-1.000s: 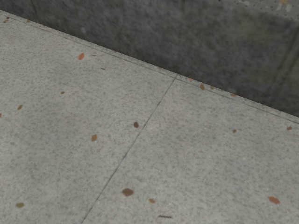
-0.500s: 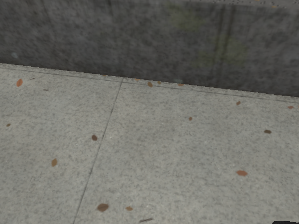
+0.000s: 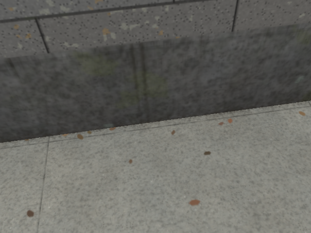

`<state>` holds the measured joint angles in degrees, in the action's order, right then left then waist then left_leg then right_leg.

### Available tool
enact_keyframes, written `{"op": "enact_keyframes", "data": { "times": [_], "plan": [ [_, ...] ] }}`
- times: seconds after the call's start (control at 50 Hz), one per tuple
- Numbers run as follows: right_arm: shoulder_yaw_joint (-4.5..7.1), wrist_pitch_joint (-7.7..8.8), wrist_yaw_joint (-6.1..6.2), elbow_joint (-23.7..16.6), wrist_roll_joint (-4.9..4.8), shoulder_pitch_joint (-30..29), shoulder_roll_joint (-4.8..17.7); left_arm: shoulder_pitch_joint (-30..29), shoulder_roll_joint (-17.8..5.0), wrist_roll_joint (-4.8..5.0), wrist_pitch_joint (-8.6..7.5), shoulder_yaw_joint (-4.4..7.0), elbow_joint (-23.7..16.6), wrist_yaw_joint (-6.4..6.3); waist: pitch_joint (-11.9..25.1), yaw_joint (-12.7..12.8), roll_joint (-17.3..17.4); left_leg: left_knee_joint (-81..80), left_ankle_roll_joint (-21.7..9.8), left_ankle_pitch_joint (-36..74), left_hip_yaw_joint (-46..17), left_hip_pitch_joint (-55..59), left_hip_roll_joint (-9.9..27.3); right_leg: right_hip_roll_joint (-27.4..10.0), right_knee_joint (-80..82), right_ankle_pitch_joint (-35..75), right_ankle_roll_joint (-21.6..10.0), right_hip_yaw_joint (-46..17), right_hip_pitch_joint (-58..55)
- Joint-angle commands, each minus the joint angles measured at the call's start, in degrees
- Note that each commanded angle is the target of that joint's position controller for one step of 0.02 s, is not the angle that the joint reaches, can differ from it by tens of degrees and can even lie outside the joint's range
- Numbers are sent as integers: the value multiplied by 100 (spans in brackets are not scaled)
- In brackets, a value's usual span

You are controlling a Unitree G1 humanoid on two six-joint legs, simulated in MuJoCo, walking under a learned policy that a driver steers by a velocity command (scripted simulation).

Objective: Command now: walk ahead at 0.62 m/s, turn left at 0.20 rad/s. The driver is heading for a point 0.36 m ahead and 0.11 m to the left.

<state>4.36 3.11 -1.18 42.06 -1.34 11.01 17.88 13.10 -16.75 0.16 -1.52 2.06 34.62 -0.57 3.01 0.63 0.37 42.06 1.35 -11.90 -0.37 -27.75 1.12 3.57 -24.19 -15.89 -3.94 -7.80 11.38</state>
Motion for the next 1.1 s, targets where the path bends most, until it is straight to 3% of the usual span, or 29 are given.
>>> {"op": "enact_keyframes", "data": {
  "times": [0.02,0.18,0.22,0.24,0.26,0.28,0.3,0.32,0.34,0.36,0.44,0.52,0.6,0.66,0.68,0.7,0.72,0.74,0.76,0.78,0.8,0.82,0.86,0.88,0.92,0.98,1.02,1.06,1.1],
  "plan": [
    [5,243,-81,-788,-68,-1085,434,444,-1058,-4,-180,315,-110,15,-575,539,-917,-64,-251,-126,-131,-1554,346,-1960,1320,-1743,-877,-1501,-957],
    [-198,186,-230,-996,-146,-846,321,540,-1115,27,-260,390,150,123,-751,412,-457,-22,-665,-322,248,-1387,469,-2091,1423,-520,-621,-150,-1260],
    [-134,146,-196,-765,-107,-5,445,78,-1137,18,-207,381,78,93,-418,-175,-372,-268,-834,-126,849,252,-12,-1712,569,1523,-333,752,-533],
    [48,121,-153,-435,-82,954,752,9,-1009,-44,-204,322,36,53,136,-620,-151,-160,-922,-174,1147,1735,-472,-1352,-817,3223,-130,1314,24],
    [276,108,-88,-168,-74,2332,1270,-43,-790,-132,-262,220,-123,-10,583,-1266,596,-409,-1219,-453,20,3596,-129,-1049,-3118,3205,236,1495,1481],
    [323,148,-85,-250,-18,2350,1956,467,6,-177,-440,-18,-432,45,1118,-623,2637,-2020,-2126,-2086,-3815,4741,1395,93,-5338,-1367,637,895,3429],
    [181,191,-92,-528,-20,2214,1339,121,-680,71,-637,71,-322,97,1264,-926,1588,-2803,-2092,-1848,-4790,5090,1834,-117,-5794,-1333,495,123,4121],
    [135,207,-61,-600,91,1887,1186,-350,-925,268,-726,142,-404,134,580,-882,914,-2542,-1957,-427,-4045,4683,1883,-405,-5807,-937,401,221,4492],
    [116,188,-45,-698,133,1496,1145,-481,-829,152,-742,88,-391,105,339,-671,96,-2301,-1821,964,-3232,3898,1707,-689,-5426,-568,388,309,4128],
    [64,148,-36,-769,161,1077,1030,-465,-761,-10,-703,99,-337,79,92,-403,-189,-2196,-1717,2181,-2507,3140,1513,-884,-5011,-281,442,403,3702],
    [-97,157,121,-676,121,450,706,-5,-554,-69,-386,79,10,150,-225,114,158,-2547,-1288,4768,-918,1822,765,-808,-3821,332,607,793,2574],
    [-105,59,370,-366,77,693,709,-823,-155,-115,-458,-47,-16,247,-187,-194,226,-2588,-621,4716,-78,1857,151,-234,-1447,2249,648,1254,1917],
    [-25,-85,573,-132,170,987,908,-1399,-364,-89,-602,5,-110,473,-187,-381,440,-2415,-426,4316,-362,2519,428,-65,-306,3030,485,1139,1545],
    [34,-58,561,-317,336,385,872,89,-725,-166,-594,173,399,367,385,337,801,-1240,-214,5619,-518,2970,422,47,-117,2923,212,1030,306],
    [-12,-72,490,-424,370,65,724,837,-794,-204,-559,200,593,262,716,779,694,-164,-63,5479,-480,2794,218,-278,239,3640,-46,809,-577],
    [-107,-98,409,-524,468,459,324,1091,-1111,-387,-573,214,622,147,1245,635,-767,2281,252,1046,-557,1391,-472,-1445,-574,6565,-771,-202,-2301],
    [-238,-119,301,-215,203,1614,-59,854,-674,-551,-527,55,689,138,2210,77,-1472,3644,557,-2938,-1473,60,-1059,-2816,-563,7220,-2014,-2424,-3606],
    [-121,-134,210,-90,38,1292,697,404,-642,-292,-437,97,436,148,1964,292,-813,3863,547,-2591,-1809,-8,-745,-2575,-81,5849,-2016,-2350,-2920],
    [-30,-209,204,-252,10,748,989,-162,-569,-120,-332,83,296,111,1197,142,-396,3771,517,-2325,-1466,-186,-462,-2364,194,4105,-1743,-1852,-2141],
    [-60,-316,210,-364,166,299,885,-564,-359,-33,-236,-10,278,33,602,-36,181,3289,464,-2030,-1023,-7,-256,-1984,581,2805,-1417,-1370,-1086],
    [-103,-437,229,-401,315,235,711,-819,-266,-18,-169,-69,304,-58,220,-233,251,2666,456,-1850,-813,333,-46,-1866,920,1770,-1242,-1165,-188],
    [-170,-538,234,-375,319,327,515,-940,-411,-56,-72,-32,379,-83,-122,-354,-22,1891,456,-1800,-584,830,20,-1579,1212,1074,-1012,-877,625],
    [-323,-544,296,-281,336,432,117,-902,-432,-162,-21,-14,473,-67,-185,-276,-530,797,421,-1867,-258,1446,-8,-1180,1220,1897,-831,-247,1158],
    [-363,-513,327,-317,364,355,112,-892,-440,-251,-47,-14,504,-57,-9,-226,-563,398,396,-1616,-279,1549,81,-1213,1060,2151,-848,-132,998],
    [-333,-492,360,-227,322,460,233,-828,-509,-202,-63,16,587,-45,409,-240,-542,-322,302,-530,-277,2005,109,-1272,941,1451,-754,-104,889],
    [-316,-443,372,-186,405,379,360,-669,-241,-150,-128,-116,778,29,113,-303,-664,-1193,44,-227,-314,2447,95,-927,951,-1506,-52,-2,1506],
    [-260,-387,417,-285,421,-76,811,-439,-228,-184,-147,-114,820,30,-436,35,83,-1942,-364,-1648,-987,1168,510,-456,481,-1217,435,486,1129],
    [-410,-213,324,-232,401,-471,355,-539,-167,-218,-130,-132,812,-45,-466,202,600,-2360,-328,-2168,-918,247,362,-462,-84,-10,540,565,-36],
    [-448,-69,228,-180,296,-548,212,-305,-228,-237,-103,-154,958,-106,-379,243,589,-2245,-182,-1407,-739,450,201,-547,-110,329,445,474,-73]
  ]
}}
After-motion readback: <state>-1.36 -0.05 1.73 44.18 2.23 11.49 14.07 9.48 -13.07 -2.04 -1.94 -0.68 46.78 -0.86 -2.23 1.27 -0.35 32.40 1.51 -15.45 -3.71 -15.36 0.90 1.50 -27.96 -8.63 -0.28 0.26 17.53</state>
